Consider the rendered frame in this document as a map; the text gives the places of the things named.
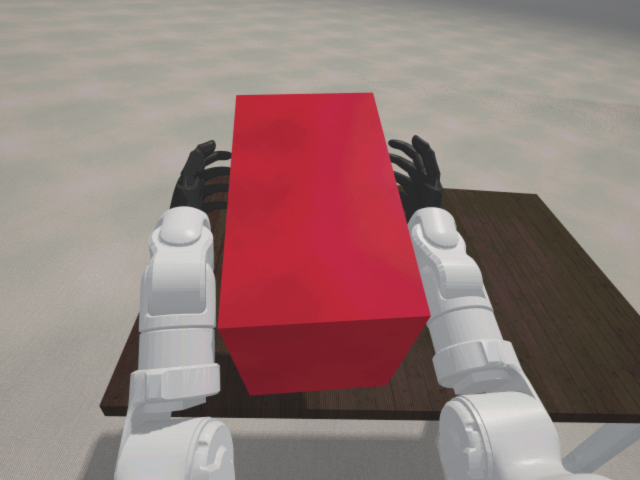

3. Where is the right robot upper arm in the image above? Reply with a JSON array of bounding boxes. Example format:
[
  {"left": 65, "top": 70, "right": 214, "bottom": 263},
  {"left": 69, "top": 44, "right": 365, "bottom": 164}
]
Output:
[{"left": 439, "top": 391, "right": 612, "bottom": 480}]

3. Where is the carton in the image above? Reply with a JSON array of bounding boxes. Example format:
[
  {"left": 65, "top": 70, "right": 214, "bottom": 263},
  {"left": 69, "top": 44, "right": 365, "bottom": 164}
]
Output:
[{"left": 217, "top": 93, "right": 431, "bottom": 396}]

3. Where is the left robot hand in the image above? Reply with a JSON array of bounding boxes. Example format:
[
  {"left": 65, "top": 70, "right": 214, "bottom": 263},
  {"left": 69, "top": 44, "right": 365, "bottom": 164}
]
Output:
[{"left": 170, "top": 140, "right": 232, "bottom": 214}]

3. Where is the right robot hand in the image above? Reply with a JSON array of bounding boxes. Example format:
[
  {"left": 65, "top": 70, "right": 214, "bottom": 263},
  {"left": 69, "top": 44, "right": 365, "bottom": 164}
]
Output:
[{"left": 388, "top": 135, "right": 443, "bottom": 222}]

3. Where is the table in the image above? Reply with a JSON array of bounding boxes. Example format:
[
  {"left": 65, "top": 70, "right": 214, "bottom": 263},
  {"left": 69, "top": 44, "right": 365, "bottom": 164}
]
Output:
[{"left": 99, "top": 175, "right": 640, "bottom": 474}]

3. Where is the left robot upper arm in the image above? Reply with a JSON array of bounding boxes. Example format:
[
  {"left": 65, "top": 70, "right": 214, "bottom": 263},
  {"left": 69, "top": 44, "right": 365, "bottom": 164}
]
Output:
[{"left": 115, "top": 417, "right": 235, "bottom": 480}]

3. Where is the robot left forearm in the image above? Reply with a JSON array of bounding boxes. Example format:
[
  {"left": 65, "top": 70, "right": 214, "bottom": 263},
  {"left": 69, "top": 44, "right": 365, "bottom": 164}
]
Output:
[{"left": 114, "top": 206, "right": 220, "bottom": 480}]

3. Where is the robot right forearm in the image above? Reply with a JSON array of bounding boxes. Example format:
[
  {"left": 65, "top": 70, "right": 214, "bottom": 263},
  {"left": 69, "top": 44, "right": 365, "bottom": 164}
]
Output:
[{"left": 407, "top": 207, "right": 562, "bottom": 461}]

